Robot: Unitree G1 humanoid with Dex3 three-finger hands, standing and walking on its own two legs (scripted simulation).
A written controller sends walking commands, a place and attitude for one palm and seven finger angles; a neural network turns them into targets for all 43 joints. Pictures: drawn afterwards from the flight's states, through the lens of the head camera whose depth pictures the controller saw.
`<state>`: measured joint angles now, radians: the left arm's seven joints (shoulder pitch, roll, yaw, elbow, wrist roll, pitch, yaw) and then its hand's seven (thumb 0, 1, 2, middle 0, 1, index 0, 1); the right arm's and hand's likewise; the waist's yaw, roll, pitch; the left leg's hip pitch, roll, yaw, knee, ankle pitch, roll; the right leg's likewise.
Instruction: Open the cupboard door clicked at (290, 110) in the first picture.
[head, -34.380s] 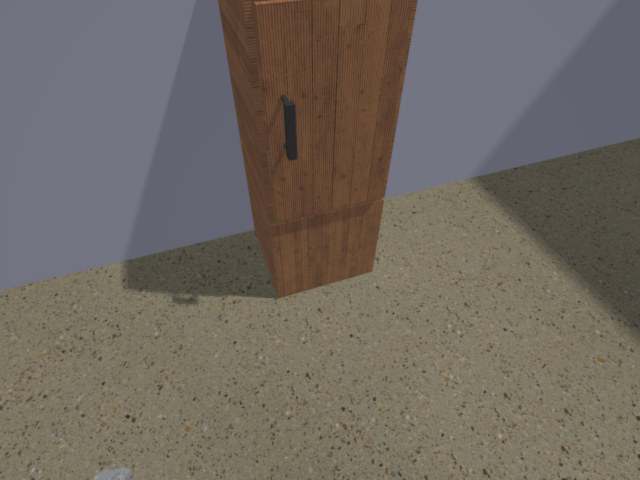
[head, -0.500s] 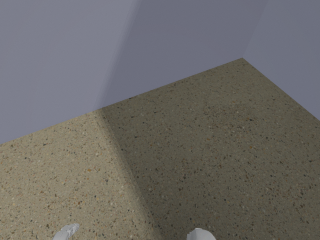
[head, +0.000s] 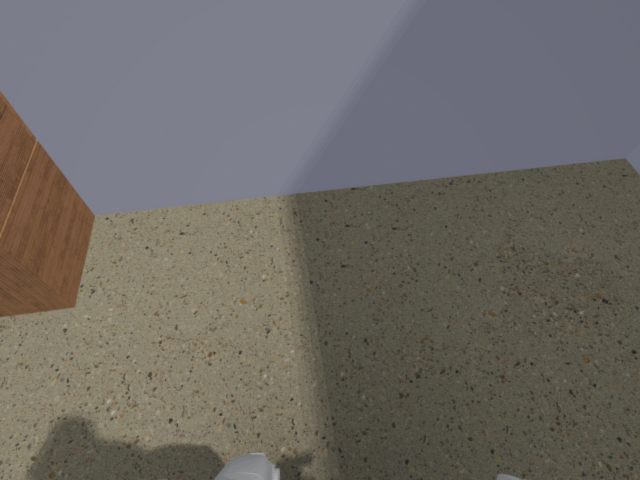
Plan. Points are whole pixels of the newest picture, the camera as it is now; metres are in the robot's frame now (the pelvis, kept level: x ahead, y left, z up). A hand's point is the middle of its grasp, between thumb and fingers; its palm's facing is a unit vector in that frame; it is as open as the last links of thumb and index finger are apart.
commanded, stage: turn to face it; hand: left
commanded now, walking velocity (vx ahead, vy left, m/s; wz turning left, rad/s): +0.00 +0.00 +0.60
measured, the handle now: out of the picture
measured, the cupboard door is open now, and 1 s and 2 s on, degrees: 43 43 43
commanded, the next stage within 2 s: take the last steps up to it in 1.50 s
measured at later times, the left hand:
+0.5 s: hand out of the picture +0.11 +0.22 -0.15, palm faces +0.25 -0.93 -0.27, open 7.4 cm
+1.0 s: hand out of the picture -0.05 +0.21 -0.19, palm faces +0.59 -0.77 -0.26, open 7.4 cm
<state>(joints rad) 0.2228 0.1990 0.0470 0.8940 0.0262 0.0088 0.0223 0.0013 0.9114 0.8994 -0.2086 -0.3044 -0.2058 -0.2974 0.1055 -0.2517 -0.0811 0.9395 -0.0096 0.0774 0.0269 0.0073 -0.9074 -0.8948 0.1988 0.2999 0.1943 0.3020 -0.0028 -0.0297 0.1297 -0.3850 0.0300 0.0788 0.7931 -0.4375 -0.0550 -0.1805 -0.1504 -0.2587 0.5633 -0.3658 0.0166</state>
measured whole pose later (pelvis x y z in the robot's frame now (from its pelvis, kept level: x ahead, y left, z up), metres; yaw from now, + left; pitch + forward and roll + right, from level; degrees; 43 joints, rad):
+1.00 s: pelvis +0.05 +0.01 -0.02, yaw +35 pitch +0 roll +1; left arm 0.25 0.26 0.07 0.94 0.01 0.06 0.02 0.00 0.91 0.90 -0.21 -0.30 -0.20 -0.30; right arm 0.07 -0.25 -0.06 0.89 -0.02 0.02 0.02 0.00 -0.91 -0.89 0.20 0.30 0.20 0.30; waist 0.01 -0.06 0.12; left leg -0.34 -0.02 0.09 0.67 -0.32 0.05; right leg -0.34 -0.15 -0.14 1.02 -0.58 0.06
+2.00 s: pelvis +0.08 +0.06 -0.01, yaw +56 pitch -1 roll +1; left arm 0.38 0.21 0.07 1.10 0.03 0.03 0.00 0.01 0.91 0.90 -0.20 -0.30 -0.20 -0.30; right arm 0.11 -0.19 -0.04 0.95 -0.02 -0.03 0.01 0.00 -0.91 -0.89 0.20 0.30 0.20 0.30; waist 0.06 -0.07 0.06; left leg -0.25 -0.02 0.13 0.59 -0.32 0.07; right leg -0.30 -0.15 -0.10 0.97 -0.52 0.02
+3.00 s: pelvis +0.20 +0.40 -0.01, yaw +57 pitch +0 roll +1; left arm 0.40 0.14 0.04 1.15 0.02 -0.03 0.01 0.00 0.91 0.90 -0.20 -0.30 -0.20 -0.30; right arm 0.09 -0.18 -0.04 0.99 -0.03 -0.06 0.00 0.00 -0.91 -0.89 0.20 0.30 0.19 0.30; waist 0.06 -0.04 0.07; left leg -0.36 0.02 0.10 0.57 -0.19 0.03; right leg -0.16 -0.09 -0.08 0.74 -0.50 0.00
